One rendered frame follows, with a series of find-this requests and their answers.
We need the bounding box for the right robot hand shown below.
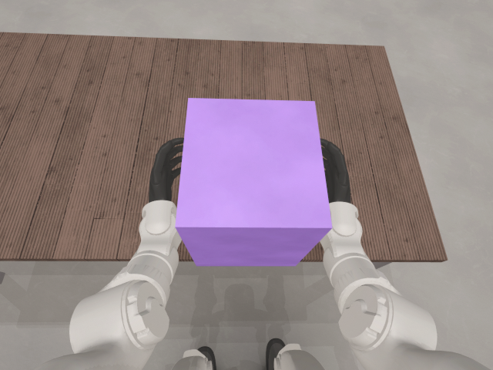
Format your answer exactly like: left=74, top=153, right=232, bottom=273
left=320, top=139, right=351, bottom=204

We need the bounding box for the robot left forearm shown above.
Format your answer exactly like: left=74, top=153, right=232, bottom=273
left=69, top=200, right=182, bottom=350

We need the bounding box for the robot right upper arm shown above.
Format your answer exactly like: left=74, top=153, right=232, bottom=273
left=339, top=284, right=491, bottom=370

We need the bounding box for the left robot hand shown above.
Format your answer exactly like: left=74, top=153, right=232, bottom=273
left=149, top=138, right=184, bottom=203

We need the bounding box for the carton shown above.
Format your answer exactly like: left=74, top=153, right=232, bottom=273
left=175, top=98, right=332, bottom=266

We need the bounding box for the table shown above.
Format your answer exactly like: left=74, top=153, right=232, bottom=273
left=0, top=32, right=448, bottom=284

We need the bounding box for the right robot thigh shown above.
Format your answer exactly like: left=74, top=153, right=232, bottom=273
left=274, top=350, right=326, bottom=370

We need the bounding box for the robot right shin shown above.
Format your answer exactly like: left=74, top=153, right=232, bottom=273
left=278, top=344, right=301, bottom=355

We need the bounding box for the robot left upper arm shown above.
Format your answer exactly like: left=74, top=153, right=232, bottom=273
left=34, top=280, right=169, bottom=370

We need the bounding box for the robot right forearm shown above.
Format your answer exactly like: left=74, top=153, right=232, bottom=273
left=320, top=201, right=403, bottom=315

